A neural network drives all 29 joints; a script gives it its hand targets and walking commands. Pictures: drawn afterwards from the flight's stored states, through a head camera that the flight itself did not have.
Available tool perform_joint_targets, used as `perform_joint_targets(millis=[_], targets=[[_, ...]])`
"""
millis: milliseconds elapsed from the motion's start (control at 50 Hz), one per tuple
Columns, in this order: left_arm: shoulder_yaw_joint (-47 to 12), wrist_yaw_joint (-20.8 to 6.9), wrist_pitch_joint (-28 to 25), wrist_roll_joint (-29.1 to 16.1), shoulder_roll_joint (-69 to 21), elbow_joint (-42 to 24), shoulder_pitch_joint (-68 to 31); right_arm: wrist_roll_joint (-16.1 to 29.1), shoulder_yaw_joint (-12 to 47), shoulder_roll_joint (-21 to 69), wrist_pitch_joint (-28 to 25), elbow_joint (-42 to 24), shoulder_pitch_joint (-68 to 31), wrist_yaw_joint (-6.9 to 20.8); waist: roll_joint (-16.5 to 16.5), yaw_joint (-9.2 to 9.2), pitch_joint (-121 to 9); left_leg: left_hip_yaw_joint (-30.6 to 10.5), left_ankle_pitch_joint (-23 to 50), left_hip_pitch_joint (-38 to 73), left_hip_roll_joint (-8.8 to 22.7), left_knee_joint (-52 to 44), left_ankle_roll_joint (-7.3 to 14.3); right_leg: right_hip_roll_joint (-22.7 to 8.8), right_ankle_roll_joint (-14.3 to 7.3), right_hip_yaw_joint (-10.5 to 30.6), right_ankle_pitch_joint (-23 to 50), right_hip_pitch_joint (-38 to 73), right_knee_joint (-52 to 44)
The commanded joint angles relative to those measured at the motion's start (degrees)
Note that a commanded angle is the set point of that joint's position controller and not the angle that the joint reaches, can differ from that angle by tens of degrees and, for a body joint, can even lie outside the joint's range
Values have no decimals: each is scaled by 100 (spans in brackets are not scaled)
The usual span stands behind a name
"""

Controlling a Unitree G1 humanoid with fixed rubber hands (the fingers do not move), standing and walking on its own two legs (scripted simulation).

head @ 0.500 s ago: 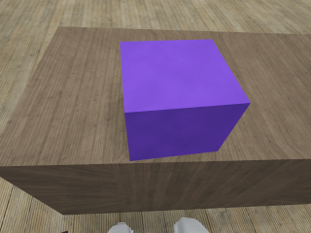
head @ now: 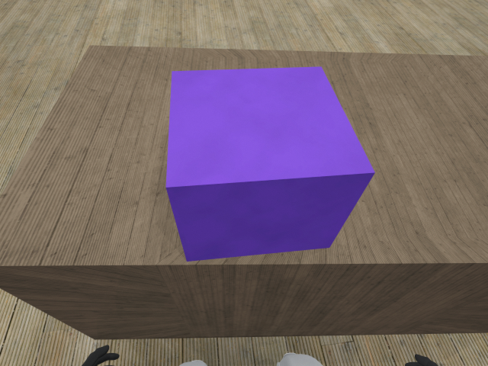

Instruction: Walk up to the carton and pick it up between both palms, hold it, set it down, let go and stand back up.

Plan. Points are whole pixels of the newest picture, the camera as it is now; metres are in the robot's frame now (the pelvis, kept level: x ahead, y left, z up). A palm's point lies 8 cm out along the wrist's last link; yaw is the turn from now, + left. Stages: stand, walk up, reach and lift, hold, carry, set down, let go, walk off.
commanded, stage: walk up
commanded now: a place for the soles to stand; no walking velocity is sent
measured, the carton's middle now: (254, 163) +0.46 -0.01 +0.05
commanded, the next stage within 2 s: reach and lift in 2.00 s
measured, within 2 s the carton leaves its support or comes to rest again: neither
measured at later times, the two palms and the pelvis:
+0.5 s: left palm out of the picture +0.08 +0.26 -0.10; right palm out of the picture +0.04 -0.31 -0.09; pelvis -0.03 -0.01 +0.00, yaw +0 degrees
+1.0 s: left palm out of the picture +0.08 +0.27 -0.10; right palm out of the picture +0.06 -0.31 -0.08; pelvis -0.02 -0.01 +0.01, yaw +0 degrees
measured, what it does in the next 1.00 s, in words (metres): stands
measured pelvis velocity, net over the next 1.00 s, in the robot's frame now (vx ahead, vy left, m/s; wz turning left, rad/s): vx -0.02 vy -0.01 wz -0.01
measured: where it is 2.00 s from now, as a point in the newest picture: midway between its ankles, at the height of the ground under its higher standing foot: outside the picture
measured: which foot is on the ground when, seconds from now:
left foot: down 0.00-1.00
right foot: down 0.00-1.00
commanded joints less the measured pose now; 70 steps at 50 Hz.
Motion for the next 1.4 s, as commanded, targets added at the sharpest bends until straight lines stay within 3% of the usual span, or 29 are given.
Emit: perform_joint_targets(millis=[0,20,40,60,80,100,120,140,180,220,260,340,400,440,480,560,640,660,720,780,840,900,960,1040,1080,1140,1220,1280,1380], targets=[[575,168,-160,-134,1236,-348,-252,-105,-530,-1610,-306,-364,-325,-31,908,-145,-601,-1871,3280,679,1853,-1681,1508,37,-83,336,-485,-410,928],[547,138,-225,-158,1267,-283,-50,-90,-533,-1553,-283,-390,-397,-22,1020,-89,-780,-1459,4019,825,1594,-1410,1365,-166,-100,191,-344,-198,179],[532,145,-309,-120,1231,-244,49,-38,-552,-1510,-246,-364,-481,2,1120,117,-836,-1099,4079,734,1340,-1136,1052,-133,-173,62,540,257,-667],[512,164,-325,-110,1312,-194,120,-47,-525,-1501,-202,-429,-616,35,1148,109,-929,-882,3785,552,1227,-946,867,-192,-175,28,1548,695,-1310],[554,162,-342,-30,1433,-212,93,-9,-536,-1538,-169,-377,-573,40,1151,117,-888,-971,2989,189,1069,-802,654,-281,-252,227,2118,1004,-1636],[612,174,-358,-4,1678,-218,-149,49,-478,-1349,-156,-373,-578,71,743,52,-803,-837,1927,-275,839,-660,444,-626,-343,910,2358,993,-1665],[554,131,-381,-28,1662,-235,-255,116,-495,-1232,-131,-357,-431,77,136,-92,-809,-497,821,-191,461,-557,256,-943,-563,1281,2159,974,-1950],[567,118,-390,-58,1639,-248,-423,122,-489,-1165,-111,-300,-383,58,-95,-160,-827,-172,-172,314,104,-317,175,-1234,-819,1627,1650,264,-2202],[497,73,-390,-42,1467,-242,-823,59,-482,-1077,-158,-194,-223,84,-28,-320,-748,-249,76,961,168,-924,210,-1137,-646,1381,1140,-164,-2277],[483,33,-344,-105,1363,-192,-665,32,-533,-1313,-222,-199,-539,108,174,-132,-544,-884,-412,534,643,-1648,412,-522,-329,889,774,-193,-1878],[462,22,-332,-156,1316,-131,-413,20,-534,-1481,-255,-96,-662,137,121,110,-557,-1338,-693,-196,911,-1880,541,-357,-309,704,465,646,-1757],[518,10,-413,-141,1483,-74,-592,73,-464,-1283,-247,-11,-690,157,250,-17,-545,-545,-191,156,401,-1424,307,-684,-457,1107,773,287,-2178],[482,-6,-409,-130,1335,65,-632,66,-435,-1268,-268,66,-699,190,356,9,-588,-800,-239,362,529,-1635,394,-576,-361,948,820,238,-2076],[524,-12,-407,-144,1412,5,-677,64,-511,-1375,-241,135,-685,184,112,17,-603,-844,-533,232,593,-1665,386,-586,-377,950,348,261,-2125],[481,11,-407,-160,1396,62,-743,50,-493,-1394,-281,155,-832,177,450,17,-464,-848,-155,129,598,-1649,437,-542,-334,856,876,353,-2056],[491,-8,-402,-153,1448,146,-486,88,-436,-1360,-263,197,-913,165,480,104,-863,-727,109,229,584,-1649,332,-597,-312,783,1265,730,-1977],[476,14,-392,-116,1486,173,-745,106,-477,-1383,-224,330,-720,175,198,-83,-574,-707,-96,340,564,-1630,403,-566,-408,793,814,266,-2068],[474,-12,-388,-158,1452,223,-685,81,-462,-1387,-240,296,-794,184,532,-59,-678,-852,86,445,638,-1702,367,-535,-359,786,791,281,-2051],[434,-6,-399,-156,1414,275,-576,85,-493,-1411,-252,303,-926,179,581,-27,-624,-905,172,335,749,-1828,405,-438,-302,632,1194,375,-1901],[455,-16,-392,-196,1426,306,-534,86,-469,-1404,-249,350,-1008,192,451,108,-776,-730,398,314,715,-1704,376,-501,-326,678,1274,637,-1924],[469,12,-419,-158,1525,314,-561,130,-450,-1381,-226,409,-967,176,294,16,-855,-637,650,408,602,-1498,340,-624,-359,811,1726,640,-2032],[461,-27,-403,-56,1299,356,-578,18,-414,-1306,-285,425,-923,200,335,-9,-741,-934,-1172,462,670,-2126,356,-457,-329,802,39,402,-2241],[442,-37,-446,-89,1328,415,-451,-21,-467,-1327,-309,353,-1050,215,546,15,-653,-835,-749,519,622,-2039,345,-489,-321,734,704,514,-2298],[429,-24,-515,-63,1301,445,-502,41,-428,-1301,-346,521,-939,219,167,17,-843,-591,75,728,513,-1854,282,-624,-344,814,982,765,-2519],[393,-33,-493,-101,1446,484,-582,64,-431,-1273,-340,490,-920,202,491,-69,-918,-630,295,962,559,-1994,262,-585,-316,778,1404,701,-2332],[402,-20,-500,-166,1312,579,-437,16,-398,-1242,-386,557,-981,185,631,77,-954,-666,1015,891,709,-2056,269,-539,-254,565,2099,1083,-2066],[414,23,-527,-148,1380,615,-594,92,-438,-1305,-357,650,-815,144,346,-59,-1303,-545,2125,1332,790,-1819,234,-606,-252,543,3041,1315,-2046],[387,37,-500,-152,1425,675,-564,58,-420,-1371,-317,625,-932,149,545,-30,-1105,-453,1807,1124,694,-1745,179,-673,-237,527,2811,1293,-2247],[387,19,-473,-96,1289,758,-674,52,-396,-1290,-320,619,-968,150,290,14,-865,-478,1215,1068,675,-1921,171,-628,-206,629,2417,1079,-2379]])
